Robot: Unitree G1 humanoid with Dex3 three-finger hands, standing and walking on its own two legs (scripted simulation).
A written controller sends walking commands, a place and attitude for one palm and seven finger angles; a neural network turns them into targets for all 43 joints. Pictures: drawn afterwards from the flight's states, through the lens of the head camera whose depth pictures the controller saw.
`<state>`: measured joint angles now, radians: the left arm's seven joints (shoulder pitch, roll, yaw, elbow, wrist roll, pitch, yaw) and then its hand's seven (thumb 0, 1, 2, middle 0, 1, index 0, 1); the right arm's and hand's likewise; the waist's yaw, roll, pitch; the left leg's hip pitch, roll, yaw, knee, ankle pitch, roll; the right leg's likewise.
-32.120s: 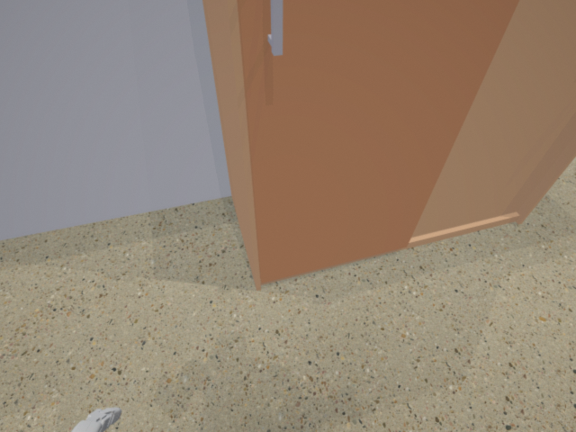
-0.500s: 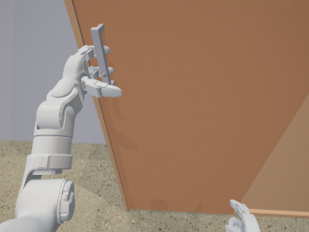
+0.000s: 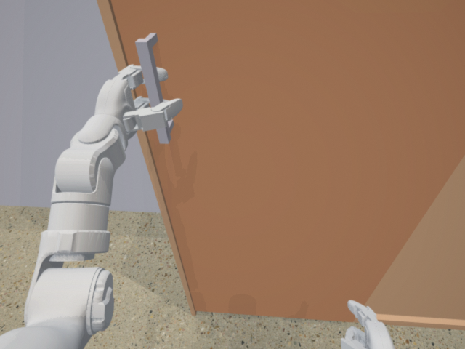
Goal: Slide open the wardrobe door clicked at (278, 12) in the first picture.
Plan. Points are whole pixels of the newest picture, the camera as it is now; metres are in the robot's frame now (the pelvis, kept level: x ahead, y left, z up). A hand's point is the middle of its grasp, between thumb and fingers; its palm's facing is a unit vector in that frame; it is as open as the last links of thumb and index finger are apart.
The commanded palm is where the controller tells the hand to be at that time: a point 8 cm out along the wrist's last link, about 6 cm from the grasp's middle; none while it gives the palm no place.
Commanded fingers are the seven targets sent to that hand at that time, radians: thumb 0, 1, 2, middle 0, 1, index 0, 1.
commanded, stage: grip the handle and tug to test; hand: left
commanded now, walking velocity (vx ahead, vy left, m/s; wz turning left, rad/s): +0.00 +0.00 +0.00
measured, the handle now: (158, 91) +0.45 +0.17 +0.27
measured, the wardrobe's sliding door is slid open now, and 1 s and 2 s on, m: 0.00 0.00 0.03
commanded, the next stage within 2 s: tug the door sideways, standing still in 0.88 s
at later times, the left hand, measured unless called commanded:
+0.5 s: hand (160, 109) +0.39 +0.15 +0.26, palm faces +0.03 -1.00 -0.01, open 6.1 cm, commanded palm +0.36 +0.20 +0.27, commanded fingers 0.00 0.90 0.90 -0.45 -1.40 -0.45 -1.40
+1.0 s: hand (161, 112) +0.39 +0.14 +0.26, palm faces +0.03 -1.00 -0.02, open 6.4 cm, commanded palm +0.35 +0.20 +0.27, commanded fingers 0.00 0.90 0.90 -0.45 -1.40 -0.45 -1.40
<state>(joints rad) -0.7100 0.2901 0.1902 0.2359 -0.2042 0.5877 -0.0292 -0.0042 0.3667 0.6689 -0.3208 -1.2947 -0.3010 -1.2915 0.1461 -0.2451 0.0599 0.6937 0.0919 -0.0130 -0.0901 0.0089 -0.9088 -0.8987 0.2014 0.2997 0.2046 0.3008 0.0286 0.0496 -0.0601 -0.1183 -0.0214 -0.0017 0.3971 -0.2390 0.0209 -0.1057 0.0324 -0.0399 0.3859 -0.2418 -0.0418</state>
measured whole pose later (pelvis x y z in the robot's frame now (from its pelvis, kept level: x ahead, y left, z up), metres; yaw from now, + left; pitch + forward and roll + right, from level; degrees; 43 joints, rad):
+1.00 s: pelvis +0.03 +0.00 +0.00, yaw -3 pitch +0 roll +0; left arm -0.47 0.29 0.28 -0.11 -0.23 0.67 -0.04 -0.01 0.75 0.77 -0.28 -1.34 -0.20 -1.27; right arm 0.13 -0.26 0.05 0.62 0.09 0.03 -0.06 0.01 -0.91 -0.90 0.20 0.30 0.20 0.30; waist 0.00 0.07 -0.10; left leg -0.10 -0.01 0.04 0.40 -0.28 0.02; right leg -0.11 0.04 0.01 0.40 -0.28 -0.04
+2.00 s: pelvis -0.01 -0.01 -0.01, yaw -3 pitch +0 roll +0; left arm -0.70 0.26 0.08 0.28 -0.13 0.09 0.13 -0.01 0.74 0.85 -0.43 -1.40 -0.30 -1.39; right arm 0.17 -0.18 0.03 0.66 0.02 0.00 -0.07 0.01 -0.91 -0.90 0.20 0.30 0.21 0.30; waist 0.03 0.04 0.02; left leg -0.23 0.01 0.03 0.50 -0.27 0.01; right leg -0.38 0.04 -0.01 0.86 -0.45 -0.01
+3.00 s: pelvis +0.06 -0.27 -0.01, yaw +6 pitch -2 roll -2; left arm -0.57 0.17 0.05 -0.22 -0.05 0.03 0.15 -0.03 0.79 0.82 -0.48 -1.48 -0.19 -1.24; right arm 0.04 -0.23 -0.07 0.56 0.07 -0.01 0.01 0.01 -0.91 -0.90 0.20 0.30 0.20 0.30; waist 0.12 0.04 0.24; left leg -0.26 0.17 0.13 0.62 -0.32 -0.04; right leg -0.49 0.00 -0.02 1.05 -0.47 0.02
